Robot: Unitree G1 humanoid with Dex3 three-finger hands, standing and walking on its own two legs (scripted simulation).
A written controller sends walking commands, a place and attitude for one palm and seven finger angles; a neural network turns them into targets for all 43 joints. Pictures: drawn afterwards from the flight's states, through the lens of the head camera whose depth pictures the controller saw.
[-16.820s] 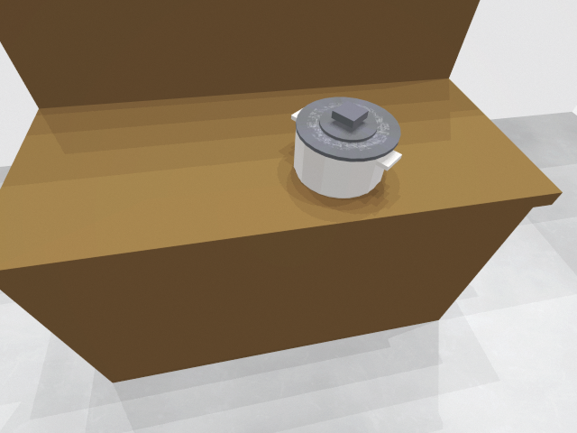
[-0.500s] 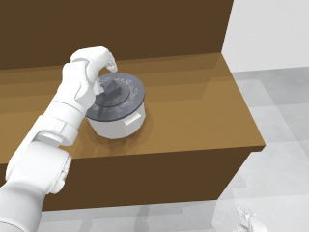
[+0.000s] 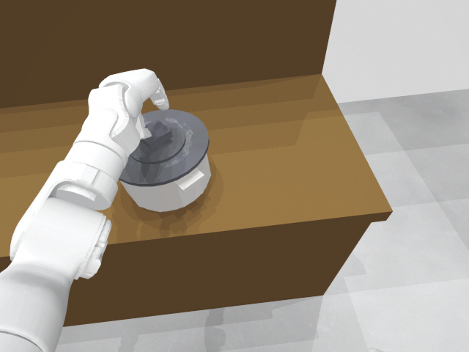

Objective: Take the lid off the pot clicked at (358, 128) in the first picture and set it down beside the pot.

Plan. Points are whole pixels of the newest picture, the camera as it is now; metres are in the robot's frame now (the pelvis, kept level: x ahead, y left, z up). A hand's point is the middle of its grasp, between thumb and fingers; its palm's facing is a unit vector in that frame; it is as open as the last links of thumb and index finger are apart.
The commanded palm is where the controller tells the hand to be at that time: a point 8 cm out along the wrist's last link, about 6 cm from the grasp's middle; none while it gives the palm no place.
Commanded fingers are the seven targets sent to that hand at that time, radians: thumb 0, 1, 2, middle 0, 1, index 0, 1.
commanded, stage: lower the open fingers around the knob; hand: left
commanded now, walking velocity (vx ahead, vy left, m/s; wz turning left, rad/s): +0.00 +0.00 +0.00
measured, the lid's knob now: (153, 133) +0.50 +0.15 +0.09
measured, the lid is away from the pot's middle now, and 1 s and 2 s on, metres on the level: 0.01 0.01 0.01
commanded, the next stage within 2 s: close the fingers and squeeze the knob in 1.48 s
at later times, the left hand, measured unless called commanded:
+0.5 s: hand (148, 136) +0.46 +0.14 +0.12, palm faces -0.37 -0.08 -0.93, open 10.2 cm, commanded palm +0.47 +0.15 +0.18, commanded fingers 0.00 -0.33 1.50 -0.84 -0.08 -0.84 -0.08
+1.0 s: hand (155, 131) +0.48 +0.13 +0.12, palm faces -0.36 -0.08 -0.93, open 10.2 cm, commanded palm +0.48 +0.14 +0.17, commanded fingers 0.00 -0.33 1.50 -0.84 -0.08 -0.84 -0.08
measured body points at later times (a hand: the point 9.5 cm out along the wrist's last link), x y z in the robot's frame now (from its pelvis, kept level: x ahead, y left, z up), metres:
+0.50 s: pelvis +0.00 +0.00 +0.00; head +0.04 -0.04 +0.45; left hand +0.48 +0.15 +0.17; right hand +0.12 -0.26 -0.13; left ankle +0.01 +0.12 -0.74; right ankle -0.03 -0.14 -0.74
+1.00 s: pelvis +0.01 +0.00 +0.00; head +0.05 -0.03 +0.45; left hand +0.49 +0.14 +0.17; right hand +0.08 -0.27 -0.14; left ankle +0.01 +0.12 -0.74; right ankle -0.03 -0.14 -0.74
